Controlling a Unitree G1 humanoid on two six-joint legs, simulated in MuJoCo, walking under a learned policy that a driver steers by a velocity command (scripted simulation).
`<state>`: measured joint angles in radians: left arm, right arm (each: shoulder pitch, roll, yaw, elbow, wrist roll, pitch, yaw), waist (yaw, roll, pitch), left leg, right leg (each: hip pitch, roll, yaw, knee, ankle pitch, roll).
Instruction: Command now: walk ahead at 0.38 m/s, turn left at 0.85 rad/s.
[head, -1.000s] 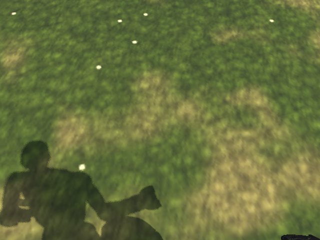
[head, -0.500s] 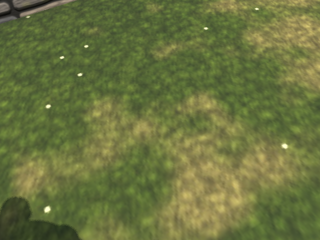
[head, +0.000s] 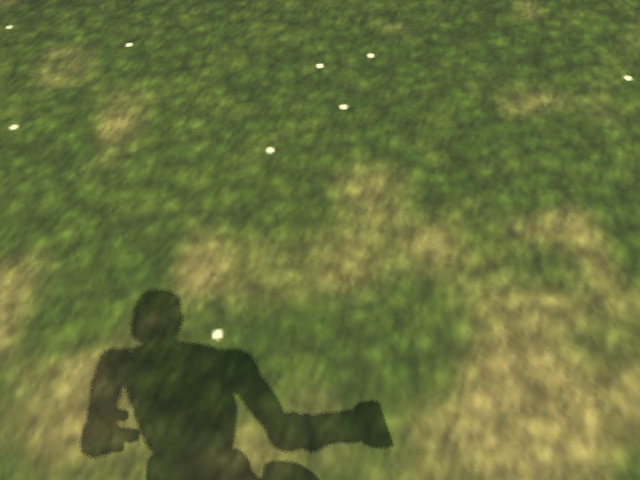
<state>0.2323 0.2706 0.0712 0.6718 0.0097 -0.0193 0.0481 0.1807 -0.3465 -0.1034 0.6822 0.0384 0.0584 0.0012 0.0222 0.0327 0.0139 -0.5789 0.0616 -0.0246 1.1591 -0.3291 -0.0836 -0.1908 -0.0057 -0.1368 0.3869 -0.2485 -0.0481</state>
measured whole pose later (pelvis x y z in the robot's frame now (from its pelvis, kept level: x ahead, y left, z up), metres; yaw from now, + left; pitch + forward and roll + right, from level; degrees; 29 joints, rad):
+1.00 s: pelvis +0.58 +0.29 -0.04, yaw -7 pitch -2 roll +0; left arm 0.44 0.27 0.08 0.80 -0.01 -0.04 -0.05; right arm 0.11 -0.21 -0.02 0.64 0.02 -0.16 0.01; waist 0.06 -0.02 0.05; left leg -0.43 -0.03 -0.12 1.56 -0.40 0.04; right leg -0.38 0.18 -0.04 0.71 -0.29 -0.20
